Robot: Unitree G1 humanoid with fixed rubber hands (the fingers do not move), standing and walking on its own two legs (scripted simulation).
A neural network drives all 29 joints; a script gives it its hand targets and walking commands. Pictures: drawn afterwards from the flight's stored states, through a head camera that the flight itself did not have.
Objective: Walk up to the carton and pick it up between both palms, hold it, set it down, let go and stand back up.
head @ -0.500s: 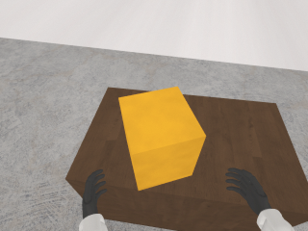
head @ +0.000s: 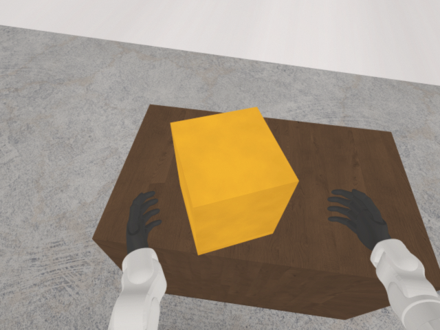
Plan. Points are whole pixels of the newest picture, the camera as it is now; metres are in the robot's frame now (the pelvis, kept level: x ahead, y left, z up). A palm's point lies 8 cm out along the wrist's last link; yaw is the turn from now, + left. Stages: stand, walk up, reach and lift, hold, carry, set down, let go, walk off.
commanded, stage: reach and lift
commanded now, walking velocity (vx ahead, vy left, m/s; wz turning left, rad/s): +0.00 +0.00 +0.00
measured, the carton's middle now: (226, 183) +0.43 +0.05 -0.07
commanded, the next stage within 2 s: none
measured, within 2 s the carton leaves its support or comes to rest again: neither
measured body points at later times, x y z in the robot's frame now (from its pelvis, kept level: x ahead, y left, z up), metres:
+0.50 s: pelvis -0.02 +0.00 +0.00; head +0.06 +0.00 +0.44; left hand +0.28 +0.21 +0.04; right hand +0.39 -0.17 +0.03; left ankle +0.00 +0.17 -0.74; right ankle +0.01 -0.07 -0.74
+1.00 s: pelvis -0.02 -0.01 +0.00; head +0.07 -0.01 +0.44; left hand +0.32 +0.23 +0.08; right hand +0.45 -0.13 +0.07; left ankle +0.00 +0.17 -0.74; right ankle +0.01 -0.07 -0.74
